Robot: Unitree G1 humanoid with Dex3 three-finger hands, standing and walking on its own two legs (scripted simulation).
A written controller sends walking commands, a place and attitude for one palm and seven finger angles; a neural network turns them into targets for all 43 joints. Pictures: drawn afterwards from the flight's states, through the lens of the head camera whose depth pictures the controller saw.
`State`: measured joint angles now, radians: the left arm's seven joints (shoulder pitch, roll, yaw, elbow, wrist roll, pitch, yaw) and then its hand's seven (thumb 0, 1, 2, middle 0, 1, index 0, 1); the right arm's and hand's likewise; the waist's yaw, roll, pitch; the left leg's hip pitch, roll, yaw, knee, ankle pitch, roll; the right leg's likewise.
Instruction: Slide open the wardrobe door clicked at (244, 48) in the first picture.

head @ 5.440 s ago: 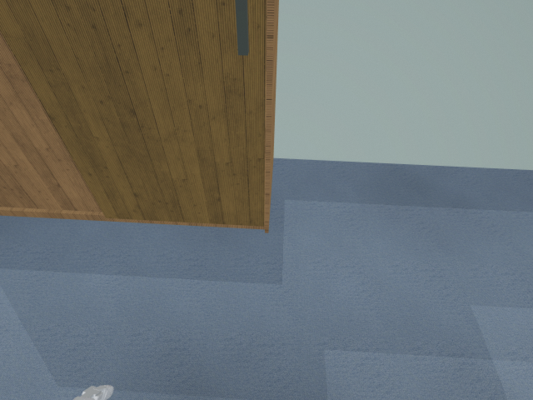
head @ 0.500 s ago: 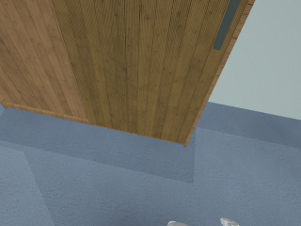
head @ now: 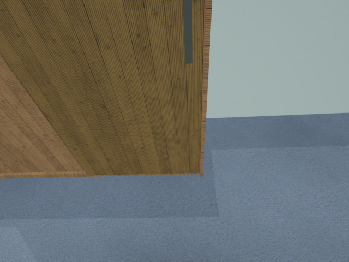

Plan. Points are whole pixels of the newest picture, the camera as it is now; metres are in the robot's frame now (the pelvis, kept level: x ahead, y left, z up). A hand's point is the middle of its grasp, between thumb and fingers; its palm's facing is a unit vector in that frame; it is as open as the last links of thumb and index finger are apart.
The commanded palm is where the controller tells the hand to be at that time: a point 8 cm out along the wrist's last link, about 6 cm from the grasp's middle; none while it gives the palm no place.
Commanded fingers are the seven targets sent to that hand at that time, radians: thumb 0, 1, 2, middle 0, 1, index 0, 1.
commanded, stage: take the last steps up to it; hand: right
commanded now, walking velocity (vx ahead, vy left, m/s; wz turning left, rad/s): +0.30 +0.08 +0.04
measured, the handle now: (187, 30) +0.74 -0.03 +0.20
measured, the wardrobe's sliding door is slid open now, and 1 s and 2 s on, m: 0.00 0.00 0.00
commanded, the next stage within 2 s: come to a stop and stand still in 0.54 s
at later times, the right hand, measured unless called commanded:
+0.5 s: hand (223, 217) +0.29 -0.12 -0.18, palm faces -0.03 +0.98 -0.17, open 7.4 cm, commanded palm none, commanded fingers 0.00 -0.90 -0.90 0.20 0.30 0.20 0.30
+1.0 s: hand (231, 230) +0.25 -0.14 -0.19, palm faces +0.05 +0.98 -0.19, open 7.4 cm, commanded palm none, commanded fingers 0.00 -0.90 -0.90 0.20 0.30 0.20 0.30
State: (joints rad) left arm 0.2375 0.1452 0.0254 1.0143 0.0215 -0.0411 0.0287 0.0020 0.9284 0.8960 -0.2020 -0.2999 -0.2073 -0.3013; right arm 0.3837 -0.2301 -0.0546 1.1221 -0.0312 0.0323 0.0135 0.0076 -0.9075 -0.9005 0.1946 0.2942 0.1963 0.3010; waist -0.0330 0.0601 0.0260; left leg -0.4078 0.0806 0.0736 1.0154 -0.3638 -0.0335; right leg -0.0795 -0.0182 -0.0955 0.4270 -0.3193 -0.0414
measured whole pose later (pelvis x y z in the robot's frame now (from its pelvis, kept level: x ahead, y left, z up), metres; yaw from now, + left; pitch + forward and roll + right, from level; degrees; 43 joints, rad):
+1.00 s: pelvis +0.25 +0.04 -0.01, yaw +2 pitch -1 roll +1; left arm 0.08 0.12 0.03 1.00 0.02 0.01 0.04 0.00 0.91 0.90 -0.20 -0.30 -0.21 -0.30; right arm 0.26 -0.17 -0.05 1.04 -0.02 0.05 -0.03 0.00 -0.91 -0.90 0.20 0.29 0.20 0.30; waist -0.03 0.01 0.11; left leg -0.35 0.02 0.03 0.93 -0.53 -0.04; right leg -0.30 -0.08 -0.14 0.49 -0.17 -0.03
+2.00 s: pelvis +0.21 +0.05 -0.01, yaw +0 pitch -1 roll +0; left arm 0.32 0.14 0.00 1.08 0.02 -0.02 0.02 0.01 0.91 0.90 -0.20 -0.30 -0.20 -0.30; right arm 0.29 -0.13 0.01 1.13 -0.02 -0.01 -0.04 0.00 -0.91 -0.90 0.20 0.29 0.20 0.30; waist 0.00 0.00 0.03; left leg -0.25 0.09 0.04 0.50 -0.22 -0.05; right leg -0.16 0.00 -0.07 0.50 -0.32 -0.02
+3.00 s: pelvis +0.21 +0.10 +0.00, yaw +0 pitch -2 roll +0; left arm 0.28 0.16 -0.01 1.12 0.02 -0.01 0.03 0.01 0.91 0.90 -0.20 -0.30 -0.20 -0.30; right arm 0.25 -0.17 0.00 1.11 -0.02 -0.01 -0.02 0.00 -0.91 -0.90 0.20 0.29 0.20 0.30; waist -0.01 -0.01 0.05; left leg -0.22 0.04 0.08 0.47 -0.22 0.01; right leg -0.11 -0.06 -0.05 0.43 -0.28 0.04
